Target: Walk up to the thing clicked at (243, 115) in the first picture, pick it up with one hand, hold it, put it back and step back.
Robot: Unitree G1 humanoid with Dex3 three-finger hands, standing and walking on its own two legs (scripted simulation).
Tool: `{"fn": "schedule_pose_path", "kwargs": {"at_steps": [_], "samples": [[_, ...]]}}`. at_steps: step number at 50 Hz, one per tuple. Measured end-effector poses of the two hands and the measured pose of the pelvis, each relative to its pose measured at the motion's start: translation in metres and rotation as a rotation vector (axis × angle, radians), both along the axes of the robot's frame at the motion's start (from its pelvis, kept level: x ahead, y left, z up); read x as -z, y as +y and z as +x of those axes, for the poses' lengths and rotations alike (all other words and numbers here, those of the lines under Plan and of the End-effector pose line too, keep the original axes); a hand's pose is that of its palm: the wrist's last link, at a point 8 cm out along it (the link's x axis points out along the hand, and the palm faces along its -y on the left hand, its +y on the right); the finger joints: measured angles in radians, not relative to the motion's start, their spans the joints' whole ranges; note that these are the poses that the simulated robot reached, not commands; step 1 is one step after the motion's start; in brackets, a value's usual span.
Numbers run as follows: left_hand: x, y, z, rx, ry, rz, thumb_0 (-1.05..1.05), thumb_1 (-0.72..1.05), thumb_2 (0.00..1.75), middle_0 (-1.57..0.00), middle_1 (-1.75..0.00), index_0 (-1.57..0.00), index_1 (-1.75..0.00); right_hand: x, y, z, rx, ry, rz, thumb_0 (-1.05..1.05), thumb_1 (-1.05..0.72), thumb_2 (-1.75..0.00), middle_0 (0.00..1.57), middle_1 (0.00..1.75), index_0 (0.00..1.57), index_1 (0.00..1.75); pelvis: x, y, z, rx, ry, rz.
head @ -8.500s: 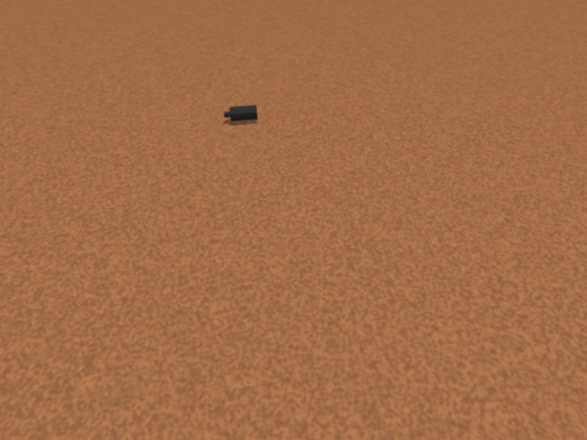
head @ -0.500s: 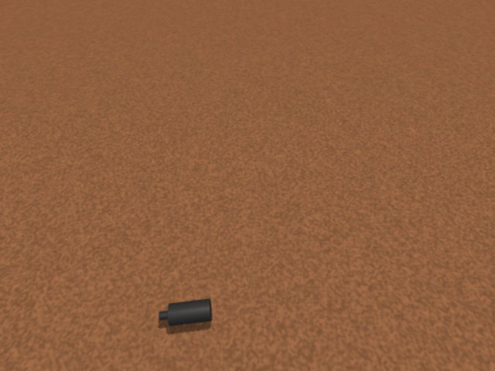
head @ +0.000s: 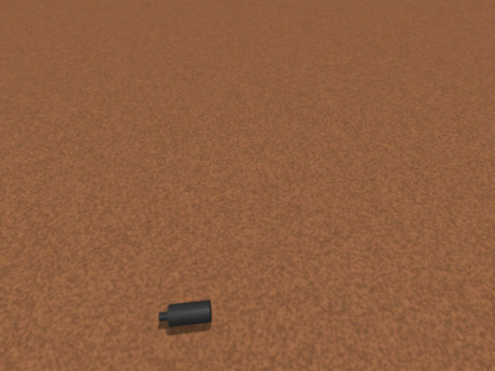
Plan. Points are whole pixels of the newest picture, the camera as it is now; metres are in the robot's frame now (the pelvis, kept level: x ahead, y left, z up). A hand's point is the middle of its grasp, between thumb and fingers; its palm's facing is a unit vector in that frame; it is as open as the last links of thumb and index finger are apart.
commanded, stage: stand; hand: left
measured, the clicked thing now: (185, 313) +0.50 +0.27 -0.74
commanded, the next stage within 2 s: walk up in 1.56 s
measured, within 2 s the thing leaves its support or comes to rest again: neither
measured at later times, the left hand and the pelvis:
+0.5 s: hand out of the picture +0.08 +0.25 -0.16, palm faces -0.02 -0.94 -0.34, open 7.4 cm; pelvis +0.01 +0.00 +0.00, yaw +0 degrees
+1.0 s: hand out of the picture +0.09 +0.25 -0.16, palm faces -0.01 -0.94 -0.35, open 7.4 cm; pelvis +0.01 +0.00 +0.00, yaw +0 degrees
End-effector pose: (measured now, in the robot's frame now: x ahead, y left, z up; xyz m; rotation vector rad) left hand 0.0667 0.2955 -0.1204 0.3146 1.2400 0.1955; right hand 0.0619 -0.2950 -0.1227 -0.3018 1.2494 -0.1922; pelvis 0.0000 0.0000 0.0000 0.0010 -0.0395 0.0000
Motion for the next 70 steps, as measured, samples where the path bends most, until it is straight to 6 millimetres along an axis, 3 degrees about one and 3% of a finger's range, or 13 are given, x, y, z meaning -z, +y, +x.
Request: {"fn": "schedule_pose_path", "kwargs": {"at_steps": [50, 70], "samples": [[-0.001, 0.0, 0.016, -0.008, -0.012, 0.006, 0.01, 0.9, 0.9, -0.21, -0.3, -0.2, -0.3, -0.002, -0.001, 0.022, -0.013, -0.016, -0.007, 0.01, -0.91, -0.9, 0.21, 0.3, 0.2, 0.3, 0.0, -0.002, 0.014, -0.004, 0.002, -0.003], [0.0, 0.003, 0.013, -0.011, 0.009, 0.005, 0.01, 0.9, 0.9, -0.21, -0.3, -0.2, -0.3, -0.002, 0.001, 0.02, -0.013, 0.0, -0.009, 0.01, -0.91, -0.9, 0.21, 0.3, 0.2, 0.3, 0.0, 0.0, 0.016, -0.004, 0.007, -0.002]]}}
